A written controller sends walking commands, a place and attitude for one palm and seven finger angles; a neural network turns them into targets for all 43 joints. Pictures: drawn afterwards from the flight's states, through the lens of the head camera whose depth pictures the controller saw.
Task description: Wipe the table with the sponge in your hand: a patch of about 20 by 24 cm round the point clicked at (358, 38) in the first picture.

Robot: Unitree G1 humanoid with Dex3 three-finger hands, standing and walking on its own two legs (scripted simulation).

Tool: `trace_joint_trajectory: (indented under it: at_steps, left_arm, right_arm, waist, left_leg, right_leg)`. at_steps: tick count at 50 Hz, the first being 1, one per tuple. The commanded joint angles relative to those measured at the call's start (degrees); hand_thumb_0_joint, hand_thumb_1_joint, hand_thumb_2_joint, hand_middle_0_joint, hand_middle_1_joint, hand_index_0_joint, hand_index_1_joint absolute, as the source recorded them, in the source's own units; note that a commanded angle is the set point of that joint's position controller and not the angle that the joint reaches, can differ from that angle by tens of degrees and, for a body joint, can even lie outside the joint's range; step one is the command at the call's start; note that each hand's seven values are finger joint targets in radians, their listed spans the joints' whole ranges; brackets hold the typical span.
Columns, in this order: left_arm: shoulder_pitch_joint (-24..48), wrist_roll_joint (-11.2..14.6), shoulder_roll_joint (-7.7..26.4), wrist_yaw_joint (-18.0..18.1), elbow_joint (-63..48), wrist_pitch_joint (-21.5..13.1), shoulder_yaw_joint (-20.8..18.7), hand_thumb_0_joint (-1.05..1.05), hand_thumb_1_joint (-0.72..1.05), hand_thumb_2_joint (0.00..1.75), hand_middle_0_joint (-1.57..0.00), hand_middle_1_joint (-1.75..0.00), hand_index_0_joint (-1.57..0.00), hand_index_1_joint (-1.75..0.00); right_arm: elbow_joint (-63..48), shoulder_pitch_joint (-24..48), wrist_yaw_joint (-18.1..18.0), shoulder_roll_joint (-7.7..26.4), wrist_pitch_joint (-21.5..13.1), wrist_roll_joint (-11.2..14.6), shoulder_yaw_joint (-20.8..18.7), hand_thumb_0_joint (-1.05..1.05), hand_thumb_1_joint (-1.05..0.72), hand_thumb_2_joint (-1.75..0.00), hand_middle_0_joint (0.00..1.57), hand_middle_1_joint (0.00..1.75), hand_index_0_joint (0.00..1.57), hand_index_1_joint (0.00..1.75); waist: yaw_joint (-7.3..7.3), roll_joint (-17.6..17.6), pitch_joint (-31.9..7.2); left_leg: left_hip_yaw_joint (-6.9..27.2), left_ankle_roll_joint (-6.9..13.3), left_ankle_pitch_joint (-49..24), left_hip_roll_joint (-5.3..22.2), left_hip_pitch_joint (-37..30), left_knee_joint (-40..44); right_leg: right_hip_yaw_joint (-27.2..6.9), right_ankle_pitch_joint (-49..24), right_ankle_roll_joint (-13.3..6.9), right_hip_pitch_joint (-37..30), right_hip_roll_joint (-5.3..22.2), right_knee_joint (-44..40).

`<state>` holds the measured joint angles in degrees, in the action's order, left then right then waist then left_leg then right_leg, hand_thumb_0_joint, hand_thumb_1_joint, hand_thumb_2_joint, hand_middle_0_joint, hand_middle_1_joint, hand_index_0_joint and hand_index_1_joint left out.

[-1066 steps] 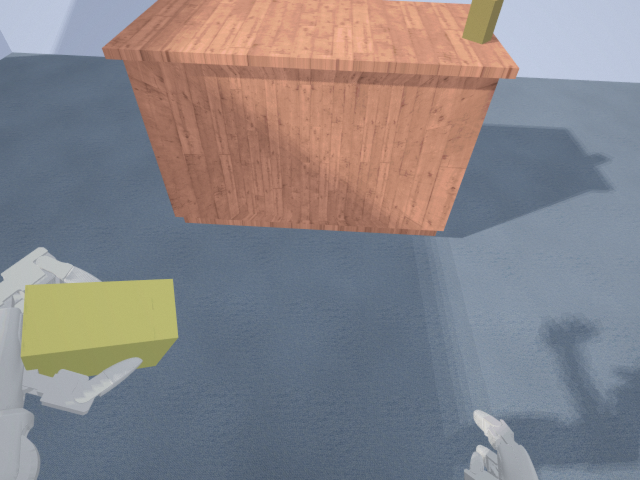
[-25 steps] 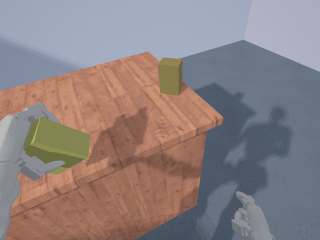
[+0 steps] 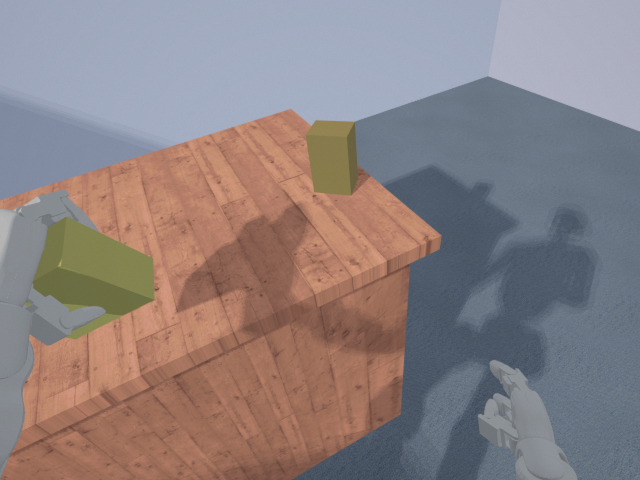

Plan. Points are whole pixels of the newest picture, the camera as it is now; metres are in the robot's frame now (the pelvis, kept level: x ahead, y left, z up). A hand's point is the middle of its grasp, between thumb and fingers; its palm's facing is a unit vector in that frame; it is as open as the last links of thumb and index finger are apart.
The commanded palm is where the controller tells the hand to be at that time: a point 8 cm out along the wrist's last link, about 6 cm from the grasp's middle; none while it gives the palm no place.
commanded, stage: turn the palm down, sponge in hand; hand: left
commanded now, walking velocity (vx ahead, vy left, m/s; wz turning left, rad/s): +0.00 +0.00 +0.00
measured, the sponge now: (85, 289) +0.24 +0.29 +0.18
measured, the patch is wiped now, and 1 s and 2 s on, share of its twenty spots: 0.00 0.00 0.00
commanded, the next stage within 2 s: move the sponge above the wiping area in 0.98 s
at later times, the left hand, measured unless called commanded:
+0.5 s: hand (0, 251) +0.23 +0.33 +0.25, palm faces +0.42 -0.11 -0.90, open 9.8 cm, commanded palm +0.18 +0.32 +0.29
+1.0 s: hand out of the picture +0.24 +0.36 +0.24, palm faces +0.38 -0.10 -0.92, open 9.8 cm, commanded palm +0.18 +0.34 +0.29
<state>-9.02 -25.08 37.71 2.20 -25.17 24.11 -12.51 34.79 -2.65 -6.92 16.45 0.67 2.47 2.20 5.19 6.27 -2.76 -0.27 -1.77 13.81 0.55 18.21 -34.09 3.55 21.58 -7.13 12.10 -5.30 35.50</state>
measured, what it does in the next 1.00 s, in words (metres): stands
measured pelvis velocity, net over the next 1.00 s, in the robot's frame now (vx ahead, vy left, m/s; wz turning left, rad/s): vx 0.00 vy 0.05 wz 0.03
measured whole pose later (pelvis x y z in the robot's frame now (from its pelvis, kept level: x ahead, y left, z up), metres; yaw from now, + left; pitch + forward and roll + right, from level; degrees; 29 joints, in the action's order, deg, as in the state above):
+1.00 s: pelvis +0.00 +0.05 +0.02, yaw +2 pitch -3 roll +0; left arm 4.5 -40.8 34.8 -3.9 -20.1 33.8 -4.7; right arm 37.4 4.3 -3.0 14.5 2.9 4.2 6.1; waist 8.9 7.9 -1.0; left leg -0.1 2.3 8.8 -2.8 12.7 -24.9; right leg 3.6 16.5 -3.4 5.8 -2.2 25.5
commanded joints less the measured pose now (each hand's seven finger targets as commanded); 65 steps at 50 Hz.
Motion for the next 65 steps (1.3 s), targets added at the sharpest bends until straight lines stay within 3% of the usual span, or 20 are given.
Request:
trace_joint_trajectory:
  at_steps: [1, 5, 7, 10, 14, 15, 19, 21, 25, 30, 34, 39, 40, 44, 50, 55, 59, 60, 64, 65]
  left_arm:
    - [12.71, -3.05, 14.6, 0.55, -2.71, 5.13, -8.82, 0.0, 0.1, 1.3, -1.2, -1.6, -1.2, -1.6]
    - [17.02, -5.77, 11.05, -2.86, -4.88, 6.81, -2.12, 0.0, 0.1, 1.3, -1.2, -1.6, -1.2, -1.6]
    - [18.39, -7.79, 11.89, -3.69, -5.07, 6.86, -0.93, 0.0, 0.1, 1.3, -1.2, -1.6, -1.2, -1.6]
    - [25.38, -11.95, 13.78, -3.71, -9.31, 6.45, -0.3, 0.0, 0.1, 1.3, -1.2, -1.6, -1.2, -1.6]
    - [27.95, -16.5, 19.68, -1.74, -10.89, 5.83, -5.17, 0.0, 0.1, 1.3, -1.2, -1.6, -1.2, -1.6]
    - [29.59, -16.71, 16.71, -1.05, -11.68, 5.56, -2.98, 0.0, 0.1, 1.3, -1.2, -1.6, -1.2, -1.6]
    - [27.37, -15.59, 15.62, -0.53, -8.63, 6.52, -4.54, 0.0, 0.1, 1.3, -1.2, -1.6, -1.2, -1.6]
    - [23.79, -14.45, 12.2, -1.05, -4.65, 6.95, -2.72, 0.0, 0.1, 1.3, -1.2, -1.6, -1.2, -1.6]
    - [23.17, -14.17, 6.86, -3.48, -1.21, 7.67, 2.15, 0.0, 0.1, 1.3, -1.2, -1.6, -1.2, -1.6]
    - [28.59, -16.62, 6.93, -3.72, -6.68, 7.13, 4.6, 0.0, 0.1, 1.3, -1.2, -1.6, -1.2, -1.6]
    - [32.82, -19.49, 13.92, -2.27, -15.1, 6.96, 0.89, 0.0, 0.1, 1.3, -1.2, -1.6, -1.2, -1.6]
    - [30.01, -20.37, 17.23, -1.28, -11.33, 7.58, -3.53, 0.0, 0.1, 1.3, -1.2, -1.6, -1.2, -1.6]
    - [30.64, -19.84, 14.05, -1.45, -9.62, 7.71, -1.15, 0.0, 0.1, 1.3, -1.2, -1.6, -1.2, -1.6]
    - [25.56, -17.87, 10.77, -3.46, -2.11, 8.71, -0.12, 0.0, 0.1, 1.3, -1.2, -1.6, -1.2, -1.6]
    - [25.28, -16.55, 5.33, -5.85, -5.48, 8.45, 5.89, 0.0, 0.1, 1.3, -1.2, -1.6, -1.2, -1.6]
    - [32.2, -19.86, 14.15, -3.83, -12.97, 7.74, 0.89, 0.0, 0.1, 1.3, -1.2, -1.6, -1.2, -1.6]
    - [34.76, -21.79, 18.21, -2.34, -8.22, 7.36, -2.3, 0.0, 0.1, 1.3, -1.2, -1.6, -1.2, -1.6]
    - [35.19, -21.39, 15.18, -2.14, -6.45, 7.2, 0.09, 0.0, 0.1, 1.3, -1.2, -1.6, -1.2, -1.6]
    - [31.91, -20.18, 13.53, -3.66, 4.05, 7.91, 0.67, 0.0, 0.1, 1.3, -1.2, -1.6, -1.2, -1.6]
    - [32.17, -19.59, 10.65, -4.31, 5.92, 7.83, 3.16, 0.0, 0.1, 1.3, -1.2, -1.6, -1.2, -1.6]
  right_arm:
    - [-9.65, 13.16, 0.02, 5.5, -2.34, 0.95, -1.04, 0.0, -0.9, -0.9, 0.2, 0.3, 0.2, 0.3]
    - [-10.94, 17.39, 0.32, 4.27, -3.09, 1.81, 0.42, 0.0, -0.9, -0.9, 0.2, 0.3, 0.2, 0.3]
    - [-10.21, 17.9, 0.24, 4.52, -3.37, 1.63, 0.39, 0.0, -0.9, -0.9, 0.2, 0.3, 0.2, 0.3]
    - [-10.32, 20.48, 0.28, 3.65, -4.31, 1.26, 1.02, 0.0, -0.9, -0.9, 0.2, 0.3, 0.2, 0.3]
    - [-8.72, 22.25, 0.62, 3.56, -4.66, 0.58, 1.12, 0.0, -0.9, -0.9, 0.2, 0.3, 0.2, 0.3]
    - [-8.72, 21.94, 0.91, 2.92, -4.72, 0.38, 1.24, 0.0, -0.9, -0.9, 0.2, 0.3, 0.2, 0.3]
    - [-7.79, 23.4, 1.81, 2.71, -3.88, 0.8, 1.29, 0.0, -0.9, -0.9, 0.2, 0.3, 0.2, 0.3]
    - [-7.4, 21.21, 2.02, 2.72, -2.97, 0.75, 1.17, 0.0, -0.9, -0.9, 0.2, 0.3, 0.2, 0.3]
    - [-7.86, 21.54, 2.53, 2.77, -2.15, 1.68, 1.68, 0.0, -0.9, -0.9, 0.2, 0.3, 0.2, 0.3]
    - [-8.89, 22.83, 2.65, 2.52, -2.71, 1.67, 1.92, 0.0, -0.9, -0.9, 0.2, 0.3, 0.2, 0.3]
    - [-9.44, 24.21, 2.42, 2.36, -3.41, 0.85, 1.97, 0.0, -0.9, -0.9, 0.2, 0.3, 0.2, 0.3]
    - [-8.16, 23.43, 2.79, 2.61, -2.75, 0.54, 2.1, 0.0, -0.9, -0.9, 0.2, 0.3, 0.2, 0.3]
    - [-7.99, 22.87, 2.88, 2.38, -2.33, 0.52, 2.26, 0.0, -0.9, -0.9, 0.2, 0.3, 0.2, 0.3]
    - [-7.86, 23.2, 3.44, 2.27, -1.59, 1.79, 2.18, 0.0, -0.9, -0.9, 0.2, 0.3, 0.2, 0.3]
    - [-9.23, 22.8, 3.87, 2.39, -2.1, 2.37, 1.9, 0.0, -0.9, -0.9, 0.2, 0.3, 0.2, 0.3]
    - [-9.71, 23.06, 3.01, 2.66, -3.23, 1.12, 2.05, 0.0, -0.9, -0.9, 0.2, 0.3, 0.2, 0.3]
    - [-8.15, 22.56, 2.66, 2.94, -3.19, 0.88, 1.91, 0.0, -0.9, -0.9, 0.2, 0.3, 0.2, 0.3]
    - [-8.1, 21.87, 2.71, 2.59, -3.2, 0.81, 2.14, 0.0, -0.9, -0.9, 0.2, 0.3, 0.2, 0.3]
    - [-7.14, 22.04, 2.84, 2.95, -2.67, 1.77, 1.98, 0.0, -0.9, -0.9, 0.2, 0.3, 0.2, 0.3]
    - [-6.91, 21.17, 2.8, 3.02, -2.56, 1.93, 1.82, 0.0, -0.9, -0.9, 0.2, 0.3, 0.2, 0.3]
  waist:
    - [1.51, -5.92, -5.62]
    - [1.16, -6.79, -6.01]
    - [1.06, -6.89, -5.43]
    - [1.79, -2.22, -7.11]
    - [3.74, 2.07, -10.13]
    - [3.52, 2.21, -11.75]
    - [4.25, 1.67, -10.9]
    - [3.82, -3.47, -9.23]
    - [2.74, -5.76, -5.2]
    - [2.75, -1.31, -9.06]
    - [3.92, 5.42, -14.04]
    - [4.79, 1.88, -13.37]
    - [4.18, 0.61, -12.62]
    - [4.13, -3.11, -7.96]
    - [2.92, -3.0, -9.8]
    - [3.79, 1.1, -14.25]
    - [4.35, 2.73, -12.42]
    - [3.94, 2.04, -11.88]
    - [3.88, -0.99, -6.88]
    - [3.15, -2.86, -6.61]
  left_leg:
    - [0.37, 2.67, -8.42, -1.2, -2.92, 1.84]
    - [0.21, 3.35, -7.52, -1.76, -5.47, 2.84]
    - [0.49, 3.66, -6.87, -2.08, -6.39, 3.57]
    - [1.03, 3.74, -7.51, -2.46, -9.21, 4.29]
    - [2.32, 3.43, -9.45, -2.72, -12.02, 6.38]
    - [2.08, 3.4, -10.82, -2.69, -12.31, 6.31]
    - [2.62, 2.94, -11.84, -2.26, -13.29, 7.91]
    - [2.18, 3.09, -12.12, -1.63, -12.34, 8.65]
    - [2.03, 2.94, -8.88, -1.25, -11.41, 10.16]
    - [2.53, 3.09, -9.87, -1.57, -13.93, 10.36]
    - [3.72, 3.29, -13.61, -1.9, -17.1, 10.13]
    - [4.43, 2.98, -16.31, -1.56, -16.51, 10.51]
    - [3.95, 2.95, -17.02, -1.55, -16.12, 10.42]
    - [3.54, 2.67, -15.48, -1.12, -14.43, 10.84]
    - [2.6, 2.98, -14.26, -1.42, -14.49, 10.19]
    - [3.07, 3.36, -15.07, -2.19, -15.87, 9.48]
    - [3.86, 3.13, -13.63, -2.24, -16.0, 10.18]
    - [3.53, 3.06, -13.96, -2.29, -15.49, 10.25]
    - [3.03, 2.77, -11.28, -2.26, -13.35, 10.8]
    - [2.57, 2.9, -11.12, -2.2, -12.82, 10.5]
  right_leg:
    - [-11.7, -24.35, 8.73, -0.3, 8.8, -9.69]
    - [-11.0, -15.41, 7.79, 0.72, 8.25, -11.9]
    - [-10.8, -10.74, 7.24, 1.58, 7.8, -13.22]
    - [-10.52, -7.45, 5.69, 1.95, 7.29, -13.71]
    - [-10.27, -8.8, 3.84, 0.28, 5.76, -13.17]
    - [-8.43, -10.2, 3.93, -0.77, 6.02, -12.12]
    - [-8.01, -12.57, 3.42, -1.62, 5.09, -12.89]
    - [-5.75, -14.21, 4.32, -1.99, 5.32, -13.13]
    - [-4.15, -11.42, 4.76, 0.24, 5.43, -14.74]
    - [-3.64, -11.53, 4.01, -0.76, 5.16, -13.68]
    - [-5.12, -12.84, 2.71, -3.02, 4.17, -12.25]
    - [-5.71, -14.37, 2.06, -4.1, 3.5, -12.61]
    - [-4.42, -15.09, 2.5, -3.94, 4.0, -12.72]
    - [-4.71, -16.43, 2.88, -2.64, 4.11, -14.21]
    - [-3.07, -17.2, 3.98, -2.58, 5.04, -13.83]
    - [-4.62, -14.65, 3.1, -3.89, 4.59, -12.65]
    - [-6.89, -11.86, 2.07, -2.81, 3.53, -13.78]
    - [-5.36, -11.72, 2.43, -2.83, 4.05, -13.8]
    - [-6.64, -11.76, 2.68, -1.6, 4.23, -15.81]
    - [-5.32, -12.33, 3.35, -1.38, 4.77, -15.84]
